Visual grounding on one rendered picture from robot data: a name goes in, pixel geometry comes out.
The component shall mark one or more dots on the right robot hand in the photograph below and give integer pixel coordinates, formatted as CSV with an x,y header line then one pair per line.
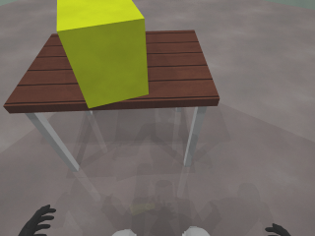
x,y
277,229

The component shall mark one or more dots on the left robot hand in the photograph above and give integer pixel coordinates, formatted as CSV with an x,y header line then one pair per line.
x,y
33,224

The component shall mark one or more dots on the carton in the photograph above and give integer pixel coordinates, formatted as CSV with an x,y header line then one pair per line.
x,y
105,43

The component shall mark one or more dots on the table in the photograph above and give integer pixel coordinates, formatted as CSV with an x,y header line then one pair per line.
x,y
178,76

